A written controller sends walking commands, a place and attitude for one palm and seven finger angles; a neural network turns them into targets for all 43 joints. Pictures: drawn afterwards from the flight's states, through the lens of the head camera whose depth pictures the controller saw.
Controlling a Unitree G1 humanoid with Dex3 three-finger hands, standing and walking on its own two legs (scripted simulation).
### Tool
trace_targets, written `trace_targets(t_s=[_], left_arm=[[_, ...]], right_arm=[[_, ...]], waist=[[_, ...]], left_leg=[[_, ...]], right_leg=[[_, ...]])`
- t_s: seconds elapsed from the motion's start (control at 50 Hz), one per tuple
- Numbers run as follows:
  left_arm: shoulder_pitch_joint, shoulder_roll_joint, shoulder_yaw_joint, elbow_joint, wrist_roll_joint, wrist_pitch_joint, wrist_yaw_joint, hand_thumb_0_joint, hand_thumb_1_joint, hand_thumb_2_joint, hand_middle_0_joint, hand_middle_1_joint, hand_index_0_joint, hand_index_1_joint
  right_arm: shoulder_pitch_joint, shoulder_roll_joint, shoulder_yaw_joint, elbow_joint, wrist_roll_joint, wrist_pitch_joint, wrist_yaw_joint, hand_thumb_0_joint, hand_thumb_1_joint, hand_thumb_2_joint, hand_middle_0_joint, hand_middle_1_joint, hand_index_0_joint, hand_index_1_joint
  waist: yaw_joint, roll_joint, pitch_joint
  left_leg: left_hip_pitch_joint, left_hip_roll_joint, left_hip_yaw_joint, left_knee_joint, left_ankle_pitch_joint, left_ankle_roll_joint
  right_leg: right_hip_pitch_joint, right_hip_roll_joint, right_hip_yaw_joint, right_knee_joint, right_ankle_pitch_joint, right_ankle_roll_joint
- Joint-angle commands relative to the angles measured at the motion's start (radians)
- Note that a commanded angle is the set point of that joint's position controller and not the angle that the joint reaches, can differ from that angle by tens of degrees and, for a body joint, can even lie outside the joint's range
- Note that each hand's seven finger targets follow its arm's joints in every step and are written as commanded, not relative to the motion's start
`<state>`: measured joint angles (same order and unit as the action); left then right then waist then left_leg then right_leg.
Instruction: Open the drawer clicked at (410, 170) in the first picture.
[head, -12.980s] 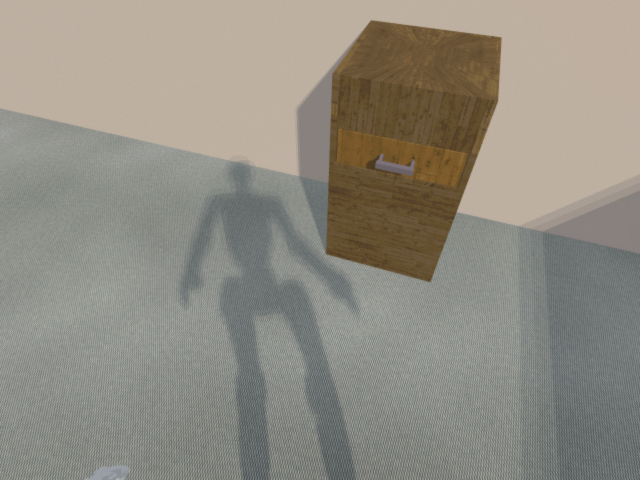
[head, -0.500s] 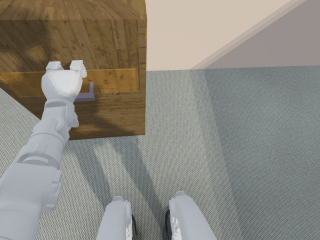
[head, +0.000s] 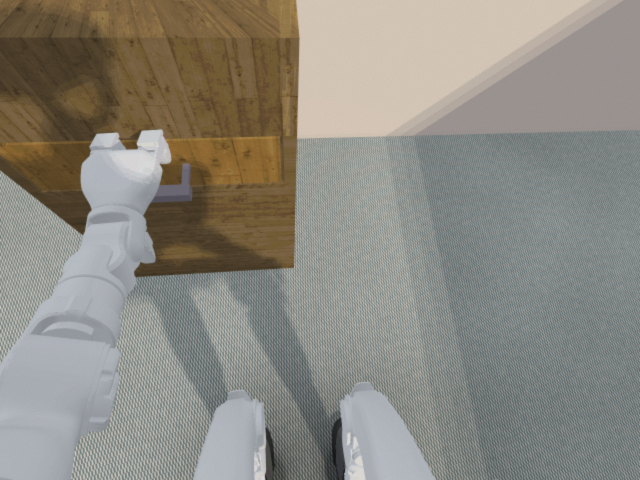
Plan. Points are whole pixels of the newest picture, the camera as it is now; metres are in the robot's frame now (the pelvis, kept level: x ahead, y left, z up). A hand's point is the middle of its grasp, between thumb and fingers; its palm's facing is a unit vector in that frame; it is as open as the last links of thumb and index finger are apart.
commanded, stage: lower the fingers behind the handle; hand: left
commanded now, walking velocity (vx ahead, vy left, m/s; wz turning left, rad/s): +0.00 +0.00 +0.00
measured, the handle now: (152, 182) +0.54 +0.22 -0.10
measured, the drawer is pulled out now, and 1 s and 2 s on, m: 0.00 0.00 0.00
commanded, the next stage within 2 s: close the thumb around the handle in 1.46 s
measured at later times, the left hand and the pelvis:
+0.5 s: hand (152, 210) +0.49 +0.21 -0.09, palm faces -0.06 -0.03 -1.00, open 13.8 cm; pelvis -0.01 +0.00 -0.03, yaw -1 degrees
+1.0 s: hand (159, 218) +0.49 +0.22 -0.12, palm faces -0.04 -0.02 -1.00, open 13.8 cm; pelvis -0.02 +0.00 -0.06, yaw -1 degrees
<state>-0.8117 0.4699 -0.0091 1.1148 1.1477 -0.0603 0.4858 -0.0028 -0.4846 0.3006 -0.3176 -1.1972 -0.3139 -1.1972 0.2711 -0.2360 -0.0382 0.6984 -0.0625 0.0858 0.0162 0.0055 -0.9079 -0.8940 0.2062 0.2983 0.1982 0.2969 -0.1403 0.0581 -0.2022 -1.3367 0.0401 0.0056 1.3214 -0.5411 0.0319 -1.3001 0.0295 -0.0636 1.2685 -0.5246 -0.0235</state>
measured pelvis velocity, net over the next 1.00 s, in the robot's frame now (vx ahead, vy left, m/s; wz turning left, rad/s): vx -0.02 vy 0.00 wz -0.02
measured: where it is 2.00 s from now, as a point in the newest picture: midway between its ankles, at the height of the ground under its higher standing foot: outside the picture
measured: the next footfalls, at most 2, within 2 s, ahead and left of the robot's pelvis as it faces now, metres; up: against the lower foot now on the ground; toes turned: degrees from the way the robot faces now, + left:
none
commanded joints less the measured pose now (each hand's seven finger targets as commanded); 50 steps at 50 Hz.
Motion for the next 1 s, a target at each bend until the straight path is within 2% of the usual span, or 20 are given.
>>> trace_targets(t_s=[0.0, 0.04, 0.08, 0.1, 0.22, 0.26, 0.3, 0.32, 0.34, 0.46, 0.52, 0.58, 0.6, 0.66, 0.74, 0.78, 0.84, 0.9, 0.92, 0.98], left_arm=[[-0.368, 0.233, 0.062, -0.164, 0.000, -0.037, 0.020, 0.000, -0.500, 0.300, -0.300, -1.200, -0.300, -1.200], [-0.347, 0.244, 0.078, -0.187, 0.014, -0.060, 0.030, 0.000, -0.500, 0.300, -0.300, -1.200, -0.300, -1.200], [-0.326, 0.252, 0.095, -0.186, 0.021, -0.066, 0.049, 0.000, -0.500, 0.300, -0.300, -1.200, -0.300, -1.200], [-0.310, 0.266, 0.116, -0.192, 0.019, -0.067, 0.056, 0.000, -0.500, 0.300, -0.300, -1.200, -0.300, -1.200], [-0.360, 0.220, 0.082, -0.187, 0.025, -0.021, 0.104, 0.000, -0.500, 0.300, -0.300, -1.200, -0.300, -1.200], [-0.395, 0.223, 0.079, -0.223, 0.022, -0.018, 0.103, 0.000, -0.500, 0.300, -0.300, -1.200, -0.300, -1.200], [-0.417, 0.192, 0.055, -0.235, 0.012, -0.022, 0.088, 0.000, -0.500, 0.300, -0.300, -1.200, -0.300, -1.200], [-0.411, 0.217, 0.074, -0.243, 0.015, -0.027, 0.085, 0.000, -0.500, 0.300, -0.300, -1.200, -0.300, -1.200], [-0.409, 0.200, 0.060, -0.243, 0.013, -0.029, 0.082, 0.000, -0.500, 0.300, -0.300, -1.200, -0.300, -1.200], [-0.398, 0.233, 0.081, -0.184, 0.029, -0.027, 0.096, 0.000, -0.500, 0.300, -0.300, -1.200, -0.300, -1.200], [-0.375, 0.222, 0.080, -0.168, 0.028, -0.017, 0.096, 0.000, -0.500, 0.300, -0.300, -1.200, -0.300, -1.200], [-0.370, 0.182, 0.045, -0.149, 0.024, -0.009, 0.086, 0.000, -0.500, 0.300, -0.300, -1.200, -0.300, -1.200], [-0.382, 0.191, 0.055, -0.146, 0.023, -0.011, 0.081, 0.000, -0.500, 0.300, -0.300, -1.200, -0.300, -1.200], [-0.388, 0.233, 0.079, -0.206, 0.025, -0.029, 0.078, 0.000, -0.500, 0.300, -0.300, -1.200, -0.300, -1.200], [-0.382, 0.217, 0.065, -0.168, 0.034, -0.032, 0.083, 0.000, -0.500, 0.300, -0.300, -1.200, -0.300, -1.200], [-0.399, 0.235, 0.073, -0.170, 0.030, -0.032, 0.088, 0.000, -0.500, 0.300, -0.300, -1.200, -0.300, -1.200], [-0.420, 0.250, 0.085, -0.193, 0.035, -0.038, 0.091, 0.000, -0.500, 0.300, -0.300, -1.200, -0.300, -1.200], [-0.445, 0.202, 0.051, -0.176, 0.032, -0.031, 0.094, 0.000, -0.500, 0.300, -0.300, -1.200, -0.300, -1.200], [-0.437, 0.254, 0.090, -0.180, 0.033, -0.031, 0.097, 0.000, -0.500, 0.300, -0.300, -1.200, -0.300, -1.200], [-0.400, 0.243, 0.082, -0.174, 0.032, -0.020, 0.088, 0.000, -0.500, 0.300, -0.300, -1.200, -0.300, -1.200]], right_arm=[[0.176, -0.177, -0.053, -0.031, -0.004, -0.012, -0.019, 0.000, -0.900, -0.900, 0.200, 0.300, 0.200, 0.300], [0.172, -0.176, -0.054, -0.041, -0.007, -0.012, -0.016, 0.000, -0.900, -0.900, 0.200, 0.300, 0.200, 0.300], [0.170, -0.175, -0.055, -0.041, -0.011, -0.011, -0.012, 0.000, -0.900, -0.900, 0.200, 0.300, 0.200, 0.300], [0.168, -0.176, -0.055, -0.043, -0.013, -0.009, -0.008, 0.000, -0.900, -0.900, 0.200, 0.300, 0.200, 0.300], [0.171, -0.185, -0.065, -0.039, -0.012, -0.006, 0.004, 0.000, -0.900, -0.900, 0.200, 0.300, 0.200, 0.300], [0.172, -0.186, -0.068, -0.034, -0.013, -0.009, 0.004, 0.000, -0.900, -0.900, 0.200, 0.300, 0.200, 0.300], [0.173, -0.183, -0.071, -0.028, -0.012, -0.013, 0.002, 0.000, -0.900, -0.900, 0.200, 0.300, 0.200, 0.300], [0.177, -0.188, -0.072, -0.026, -0.013, -0.012, 0.000, 0.000, -0.900, -0.900, 0.200, 0.300, 0.200, 0.300], [0.173, -0.185, -0.070, -0.028, -0.012, -0.012, 0.000, 0.000, -0.900, -0.900, 0.200, 0.300, 0.200, 0.300], [0.165, -0.185, -0.057, -0.019, -0.017, -0.012, 0.000, 0.000, -0.900, -0.900, 0.200, 0.300, 0.200, 0.300], [0.164, -0.185, -0.057, -0.027, -0.018, -0.014, 0.004, 0.000, -0.900, -0.900, 0.200, 0.300, 0.200, 0.300], [0.163, -0.181, -0.056, -0.031, -0.015, -0.016, 0.008, 0.000, -0.900, -0.900, 0.200, 0.300, 0.200, 0.300], [0.163, -0.182, -0.057, -0.027, -0.016, -0.018, 0.007, 0.000, -0.900, -0.900, 0.200, 0.300, 0.200, 0.300], [0.163, -0.183, -0.055, -0.036, -0.016, -0.020, 0.003, 0.000, -0.900, -0.900, 0.200, 0.300, 0.200, 0.300], [0.161, -0.183, -0.054, -0.028, -0.016, -0.026, 0.003, 0.000, -0.900, -0.900, 0.200, 0.300, 0.200, 0.300], [0.160, -0.185, -0.052, -0.028, -0.016, -0.030, 0.003, 0.000, -0.900, -0.900, 0.200, 0.300, 0.200, 0.300], [0.162, -0.186, -0.054, -0.025, -0.018, -0.034, 0.004, 0.000, -0.900, -0.900, 0.200, 0.300, 0.200, 0.300], [0.165, -0.181, -0.055, -0.018, -0.019, -0.041, 0.007, 0.000, -0.900, -0.900, 0.200, 0.300, 0.200, 0.300], [0.172, -0.188, -0.054, -0.016, -0.020, -0.041, 0.006, 0.000, -0.900, -0.900, 0.200, 0.300, 0.200, 0.300], [0.170, -0.184, -0.053, -0.019, -0.019, -0.041, 0.008, 0.000, -0.900, -0.900, 0.200, 0.300, 0.200, 0.300]], waist=[[-0.032, 0.054, -0.493], [-0.014, 0.088, -0.530], [-0.013, 0.083, -0.522], [0.000, 0.086, -0.534], [-0.026, 0.088, -0.565], [-0.027, 0.109, -0.616], [-0.041, 0.108, -0.616], [-0.032, 0.119, -0.626], [-0.033, 0.119, -0.635], [-0.030, 0.110, -0.551], [-0.027, 0.115, -0.572], [-0.037, 0.097, -0.548], [-0.044, 0.091, -0.544], [-0.026, 0.114, -0.604], [-0.041, 0.092, -0.541], [-0.042, 0.085, -0.550], [-0.037, 0.125, -0.595], [-0.059, 0.126, -0.579], [-0.047, 0.112, -0.602], [-0.033, 0.134, -0.635]], left_leg=[[0.360, -0.035, -0.028, -0.088, 0.343, 0.026], [0.369, -0.036, -0.030, -0.073, 0.357, 0.023], [0.357, -0.031, -0.028, -0.057, 0.373, 0.024], [0.360, -0.031, -0.033, -0.055, 0.392, 0.020], [0.379, -0.024, -0.049, -0.037, 0.385, 0.014], [0.413, -0.023, -0.058, -0.034, 0.389, 0.012], [0.432, -0.020, -0.069, -0.034, 0.393, 0.011], [0.445, -0.018, -0.073, -0.032, 0.395, 0.009], [0.440, -0.020, -0.072, -0.029, 0.387, 0.011], [0.353, -0.020, -0.066, -0.011, 0.333, 0.013], [0.350, -0.020, -0.064, 0.001, 0.349, 0.013], [0.314, -0.021, -0.061, 0.006, 0.316, 0.014], [0.312, -0.018, -0.064, 0.012, 0.311, 0.015], [0.306, -0.021, -0.058, 0.026, 0.316, 0.017], [0.252, -0.019, -0.060, 0.043, 0.270, 0.018], [0.227, -0.021, -0.056, 0.052, 0.245, 0.020], [0.246, -0.019, -0.062, 0.065, 0.257, 0.017], [0.244, -0.018, -0.066, 0.077, 0.265, 0.018], [0.235, -0.017, -0.065, 0.086, 0.268, 0.019], [0.231, -0.021, -0.057, 0.096, 0.288, 0.016]], right_leg=[[0.236, 0.031, 0.029, -0.132, 0.308, -0.018], [0.216, 0.032, 0.029, -0.109, 0.306, -0.022], [0.201, 0.033, 0.027, -0.094, 0.318, -0.021], [0.207, 0.033, 0.025, -0.081, 0.331, -0.022], [0.142, 0.032, 0.011, -0.059, 0.301, -0.017], [0.136, 0.032, 0.010, -0.054, 0.292, -0.018], [0.122, 0.032, 0.005, -0.052, 0.285, -0.017], [0.109, 0.031, 0.004, -0.047, 0.278, -0.018], [0.109, 0.032, 0.006, -0.048, 0.272, -0.019], [0.066, 0.032, 0.002, -0.031, 0.225, -0.022], [0.063, 0.033, 0.002, -0.016, 0.240, -0.022], [0.064, 0.034, 0.001, -0.016, 0.225, -0.022], [0.049, 0.034, 0.002, -0.011, 0.220, -0.021], [0.074, 0.033, 0.010, 0.004, 0.233, -0.022], [0.025, 0.033, 0.006, 0.016, 0.190, -0.021], [0.028, 0.034, 0.010, 0.018, 0.173, -0.021], [0.006, 0.034, 0.008, 0.039, 0.173, -0.022], [-0.021, 0.033, 0.003, 0.048, 0.178, -0.021], [-0.007, 0.032, 0.006, 0.055, 0.184, -0.019], [0.018, 0.034, 0.008, 0.066, 0.210, -0.021]])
